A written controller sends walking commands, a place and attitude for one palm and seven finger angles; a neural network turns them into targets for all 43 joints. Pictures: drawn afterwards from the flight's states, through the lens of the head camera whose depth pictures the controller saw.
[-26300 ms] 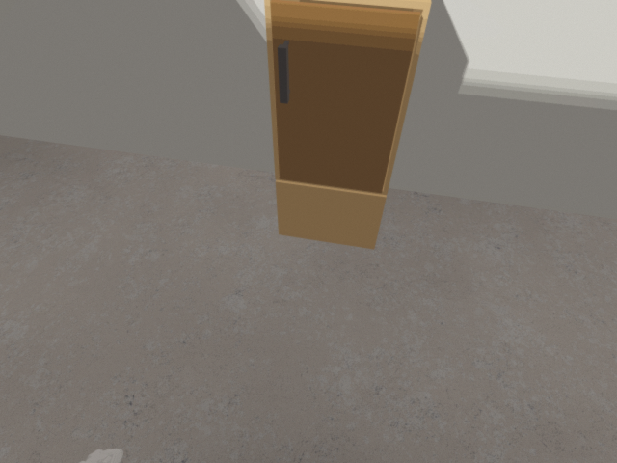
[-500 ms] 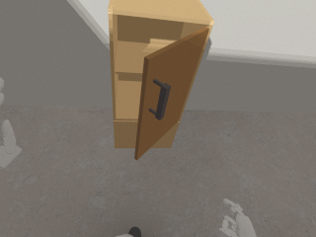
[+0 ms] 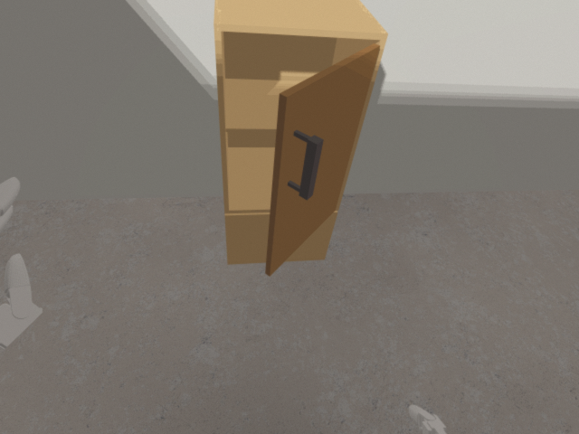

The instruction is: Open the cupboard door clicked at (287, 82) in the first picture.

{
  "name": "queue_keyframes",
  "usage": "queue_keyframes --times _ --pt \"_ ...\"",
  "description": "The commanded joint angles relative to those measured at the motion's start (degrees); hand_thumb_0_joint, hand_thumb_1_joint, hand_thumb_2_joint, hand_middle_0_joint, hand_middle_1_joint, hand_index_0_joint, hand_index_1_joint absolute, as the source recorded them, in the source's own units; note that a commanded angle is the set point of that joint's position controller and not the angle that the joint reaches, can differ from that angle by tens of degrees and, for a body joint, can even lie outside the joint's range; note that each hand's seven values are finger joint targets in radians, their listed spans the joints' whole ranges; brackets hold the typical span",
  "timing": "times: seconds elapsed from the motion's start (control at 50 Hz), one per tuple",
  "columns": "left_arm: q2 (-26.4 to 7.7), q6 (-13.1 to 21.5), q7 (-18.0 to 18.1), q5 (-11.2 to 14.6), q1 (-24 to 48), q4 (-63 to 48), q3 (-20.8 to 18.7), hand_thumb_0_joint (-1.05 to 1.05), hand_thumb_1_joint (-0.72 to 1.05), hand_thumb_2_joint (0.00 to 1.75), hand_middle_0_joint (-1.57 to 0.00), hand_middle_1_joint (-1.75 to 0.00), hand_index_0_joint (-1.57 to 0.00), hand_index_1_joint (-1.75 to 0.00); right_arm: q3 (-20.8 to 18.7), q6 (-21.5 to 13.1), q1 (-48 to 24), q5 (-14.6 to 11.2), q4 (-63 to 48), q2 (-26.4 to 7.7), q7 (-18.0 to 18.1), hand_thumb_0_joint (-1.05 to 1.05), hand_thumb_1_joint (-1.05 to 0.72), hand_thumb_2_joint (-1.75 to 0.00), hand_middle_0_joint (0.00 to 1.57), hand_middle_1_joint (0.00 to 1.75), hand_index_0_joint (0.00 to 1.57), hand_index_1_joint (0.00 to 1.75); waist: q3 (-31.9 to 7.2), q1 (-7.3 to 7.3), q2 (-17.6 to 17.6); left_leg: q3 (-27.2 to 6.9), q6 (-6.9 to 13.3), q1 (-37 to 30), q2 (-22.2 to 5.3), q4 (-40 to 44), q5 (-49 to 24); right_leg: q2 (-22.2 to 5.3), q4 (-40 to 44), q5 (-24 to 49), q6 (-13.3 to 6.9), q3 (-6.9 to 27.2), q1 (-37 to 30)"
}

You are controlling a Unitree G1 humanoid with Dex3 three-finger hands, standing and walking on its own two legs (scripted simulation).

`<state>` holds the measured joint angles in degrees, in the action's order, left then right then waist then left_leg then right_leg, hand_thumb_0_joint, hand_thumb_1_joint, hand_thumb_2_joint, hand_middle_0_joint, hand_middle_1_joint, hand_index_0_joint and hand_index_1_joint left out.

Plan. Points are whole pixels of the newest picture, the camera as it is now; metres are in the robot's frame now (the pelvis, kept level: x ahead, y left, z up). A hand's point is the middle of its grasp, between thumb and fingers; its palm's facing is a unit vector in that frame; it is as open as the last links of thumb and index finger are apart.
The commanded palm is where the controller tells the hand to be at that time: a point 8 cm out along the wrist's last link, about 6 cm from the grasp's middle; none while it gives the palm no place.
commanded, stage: stop stepping back and stand still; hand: left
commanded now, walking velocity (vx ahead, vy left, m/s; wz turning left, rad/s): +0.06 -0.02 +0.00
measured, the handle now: (302, 165) +0.66 -0.01 -0.01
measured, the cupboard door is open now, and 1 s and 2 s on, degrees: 45 45 45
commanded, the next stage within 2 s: let the arm hang, fingers relaxed in 0.82 s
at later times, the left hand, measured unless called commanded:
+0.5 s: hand (85, 272) +0.24 +0.23 +0.17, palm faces +0.43 -0.74 -0.52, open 7.5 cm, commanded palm +0.17 +0.27 +0.17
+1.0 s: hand (112, 313) +0.24 +0.23 +0.07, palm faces +0.24 -0.81 -0.54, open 7.4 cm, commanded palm none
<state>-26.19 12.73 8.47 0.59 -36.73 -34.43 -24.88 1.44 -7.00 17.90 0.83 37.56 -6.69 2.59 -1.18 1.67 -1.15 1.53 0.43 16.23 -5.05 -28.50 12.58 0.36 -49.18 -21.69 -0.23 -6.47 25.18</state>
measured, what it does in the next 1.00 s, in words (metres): steps on the spot: right foot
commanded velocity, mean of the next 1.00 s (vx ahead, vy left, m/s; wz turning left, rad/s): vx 0.00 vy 0.00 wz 0.00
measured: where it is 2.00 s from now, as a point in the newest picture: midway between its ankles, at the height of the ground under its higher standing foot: outside the picture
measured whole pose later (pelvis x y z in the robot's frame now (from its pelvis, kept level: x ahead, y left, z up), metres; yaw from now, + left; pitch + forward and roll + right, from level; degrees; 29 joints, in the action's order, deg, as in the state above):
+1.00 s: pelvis +0.04 -0.03 -0.01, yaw +3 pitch +2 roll +0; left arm -24.2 6.5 3.0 -0.4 -22.5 -4.9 -12.3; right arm -0.9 -3.8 9.8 -0.3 39.9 -17.1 0.5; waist -1.9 -0.8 4.0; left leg 1.3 -1.1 19.9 -2.6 -31.4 13.2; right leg 1.5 -29.1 -21.2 -2.7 -5.3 9.9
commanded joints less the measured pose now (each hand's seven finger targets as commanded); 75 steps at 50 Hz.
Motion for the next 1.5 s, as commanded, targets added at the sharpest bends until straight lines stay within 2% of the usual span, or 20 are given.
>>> queue_keyframes --times 0.0,0.04,0.06,0.1,0.12,0.18,0.24,0.32,0.38,0.46,0.52,0.66,0.88,0.9,0.96,1.02,1.06,1.16,1.24,1.48 --pt "-7.06 0.65 2.16 0.84 6.11 -3.52 -6.19 0.0 0.9 0.9 -0.2 -0.3 -0.2 -0.3 -4.16 -1.62 -8.36 0.27 -8.74 -11.37 2.22 0.0 -0.9 -0.9 0.2 0.3 0.2 0.3 0.54 -0.23 17.03 -7.43 4.8 8.48 -7.74 16.6 24.91 3.44 13.84 -4.76 -0.72 -5.27 -14.56" --pt "-6.6 -0.71 2.1 0.77 7.01 -1.43 -5.08 0.0 0.9 0.9 -0.2 -0.3 -0.2 -0.3 -4.18 -0.81 -8.42 0.13 -8.32 -11.39 2.28 0.0 -0.9 -0.9 0.2 0.3 0.2 0.3 -0.4 -0.52 11.72 -5.62 3.56 10.78 -5.36 9.26 22.62 3.38 23.65 -4.76 -1.65 -3.8 -21.96" --pt "-7.24 -1.15 2.03 0.75 6.69 -0.66 -5.38 0.0 0.9 0.9 -0.2 -0.3 -0.2 -0.3 -4.09 -0.43 -8.45 -0.06 -8.11 -11.03 2.18 0.0 -0.9 -0.9 0.2 0.3 0.2 0.3 -1.24 -0.72 5.74 -3.61 2.8 13.4 -3.3 0.85 18.05 -0.44 27.46 -2.83 -3.46 1.97 -25.14" --pt "-9.87 -0.88 1.96 1.35 8.88 -2.67 -6.04 0.0 0.9 0.9 -0.2 -0.3 -0.2 -0.3 -3.75 -0.34 -9.19 -0.6 -8.74 -10.2 1.75 0.0 -0.9 -0.9 0.2 0.3 0.2 0.3 -1.27 -1.12 -8.01 0.63 0.19 21.16 3.25 -23.17 11.05 -18.01 34.38 8.07 -11.43 27.14 -24.93" --pt "-10.85 0.3 2.36 1.35 12.58 -4.25 -6.76 0.0 0.9 0.9 -0.2 -0.3 -0.2 -0.3 -4.1 -1.47 -9.38 -1.04 -8.09 -10.51 1.55 0.0 -0.9 -0.9 0.2 0.3 0.2 0.3 -3.2 -1.23 -9.37 -0.87 -0.59 22.05 2.54 -28.86 14.13 -20.61 32.85 10.75 -13.01 27.31 -24.64" --pt "-9.71 0.89 2.13 1.17 11.84 -5.85 -6.64 0.0 0.9 0.9 -0.2 -0.3 -0.2 -0.3 -4.42 -1.53 -11.22 -1.2 -7.91 -11.37 1.4 0.0 -0.9 -0.9 0.2 0.3 0.2 0.3 1.1 -0.84 -5.77 -1.3 -0.79 14.16 -0.12 -21.4 10.13 -17.19 28.14 20.37 -11.45 17.34 -16.78" --pt "-9.0 2.26 2.57 1.68 11.87 -9.15 -6.69 0.0 0.9 0.9 -0.2 -0.3 -0.2 -0.3 -3.4 -1.91 -11.35 -0.67 -8.43 -10.04 2.36 0.0 -0.9 -0.9 0.2 0.3 0.2 0.3 0.06 -0.5 0.21 2.95 -0.13 -1.3 3.08 -2.31 -1.85 -10.97 23.19 19.8 -6.1 8.66 -12.98" --pt "-8.84 2.84 2.11 1.94 8.98 -7.11 -7.95 0.0 0.9 0.9 -0.2 -0.3 -0.2 -0.3 -3.93 -2.32 -10.36 -0.4 -9.47 -11.13 2.49 0.0 -0.9 -0.9 0.2 0.3 0.2 0.3 -0.93 -1.16 17.95 -17.42 5.64 -6.58 -8.25 9.24 -16.34 -0.09 10.79 0.22 0.59 3.55 -7.13" --pt "-9.02 3.08 1.75 1.39 6.88 -5.79 -8.44 0.0 0.9 0.9 -0.2 -0.3 -0.2 -0.3 -4.19 -3.34 -9.55 -0.66 -9.43 -11.6 1.93 0.0 -0.9 -0.9 0.2 0.3 0.2 0.3 -1.52 -1.65 13.41 -11.46 4.56 -5.37 -7.05 6.25 -19.44 -0.32 19.68 0.65 0.48 3.83 -11.79" --pt "-6.26 1.57 1.17 2.57 0.96 -3.2 -6.49 0.0 0.9 0.9 -0.2 -0.3 -0.2 -0.3 -4.46 -1.76 -8.92 -1.75 -10.46 -11.64 0.83 0.0 -0.9 -0.9 0.2 0.3 0.2 0.3 -7.37 -0.61 -0.52 -0.85 -0.24 -2.7 0.13 -4.9 -18.54 -6.59 25.97 33.07 -1.61 11.5 -20.17" --pt "-7.57 0.94 1.4 2.7 1.95 -2.5 -6.85 0.0 0.9 0.9 -0.2 -0.3 -0.2 -0.3 -3.74 -0.81 -9.96 -1.71 -10.67 -10.83 1.11 0.0 -0.9 -0.9 0.2 0.3 0.2 0.3 -7.04 -1.0 -2.5 0.16 -0.45 1.54 2.18 -5.44 -7.84 -9.95 25.48 43.75 -2.36 13.28 -22.88" --pt "-8.85 0.29 1.43 2.1 6.96 -4.57 -6.13 0.0 0.9 0.9 -0.2 -0.3 -0.2 -0.3 -3.74 -0.26 -10.12 -1.43 -11.27 -11.41 2.36 0.0 -0.9 -0.9 0.2 0.3 0.2 0.3 -7.28 -1.42 3.07 0.52 0.97 -10.44 0.67 -0.82 -28.23 -4.38 24.63 40.25 1.15 7.01 -18.88" --pt "-9.17 -0.42 1.23 2.68 3.13 -3.12 -6.7 0.0 0.9 0.9 -0.2 -0.3 -0.2 -0.3 -4.0 0.9 -10.87 -1.39 -11.8 -11.52 2.04 0.0 -0.9 -0.9 0.2 0.3 0.2 0.3 -6.08 -1.68 3.02 0.51 0.17 -8.01 1.41 0.62 -22.26 -4.62 29.27 34.74 1.18 6.89 -19.04" --pt "0.29 -8.52 -6.83 -2.55 10.89 39.36 18.65 0.0 0.9 0.9 -0.2 -0.3 -0.2 -0.3 -5.74 -0.83 -13.78 -1.54 -0.01 -22.09 -3.19 0.0 -0.9 -0.9 0.2 0.3 0.2 0.3 -0.8 0.04 4.08 -2.08 0.82 -1.5 -1.15 -6.69 -24.22 -9.57 19.27 37.73 -1.72 4.09 -12.63" --pt "2.87 -11.88 -8.79 -2.07 14.52 47.78 19.28 0.0 0.9 0.9 -0.2 -0.3 -0.2 -0.3 -4.53 3.86 -8.62 -0.22 0.93 -18.23 -2.89 0.0 -0.9 -0.9 0.2 0.3 0.2 0.3 -2.16 -1.55 0.1 -5.72 2.5 2.94 -2.27 -3.13 -10.54 -6.84 20.75 16.08 -2.39 6.05 -11.13" --pt "1.94 -11.48 -8.5 -2.28 20.13 58.55 20.35 0.0 0.9 0.9 -0.2 -0.3 -0.2 -0.3 -3.83 5.31 -8.62 0.78 2.98 -17.15 -2.69 0.0 -0.9 -0.9 0.2 0.3 0.2 0.3 -1.44 -1.21 -12.61 -4.05 1.36 1.58 0.77 -6.56 -11.81 -9.95 22.8 23.66 -4.2 8.69 -11.9" --pt "2.16 -12.19 -7.89 -2.06 22.83 66.01 21.18 0.0 0.9 0.9 -0.2 -0.3 -0.2 -0.3 -3.48 6.6 -8.45 1.13 5.51 -16.1 -2.38 0.0 -0.9 -0.9 0.2 0.3 0.2 0.3 -0.65 -0.88 -10.97 -2.5 0.54 0.08 1.69 -6.32 -9.75 -11.15 22.96 28.62 -5.06 8.93 -12.6" --pt "4.8 -13.41 -7.12 -1.14 22.07 81.3 22.84 0.0 0.9 0.9 -0.2 -0.3 -0.2 -0.3 -1.83 7.64 -7.64 1.07 13.03 -13.85 -1.65 0.0 -0.9 -0.9 0.2 0.3 0.2 0.3 1.32 -1.88 9.16 -6.35 1.61 -1.17 -0.84 2.99 -15.12 -6.11 24.35 12.89 -1.98 7.21 -16.84" --pt "7.23 -13.16 -7.28 -0.9 19.55 89.85 22.65 0.0 0.9 0.9 -0.2 -0.3 -0.2 -0.3 -1.82 7.82 -5.65 0.74 17.96 -11.37 -0.95 0.0 -0.9 -0.9 0.2 0.3 0.2 0.3 2.4 -1.76 11.78 -6.28 1.26 -1.85 -0.23 5.31 -6.17 -6.38 29.0 8.14 -3.05 7.95 -17.26" --pt "11.89 -12.86 -6.84 -0.91 13.36 99.34 23.65 0.0 0.9 0.9 -0.2 -0.3 -0.2 -0.3 -2.36 8.01 1.4 0.18 24.97 -8.07 -0.29 0.0 -0.9 -0.9 0.2 0.3 0.2 0.3 5.02 -1.37 0.76 -6.32 2.02 -3.82 -0.5 8.64 -0.3 -5.93 30.85 3.51 -2.56 6.34 -13.88"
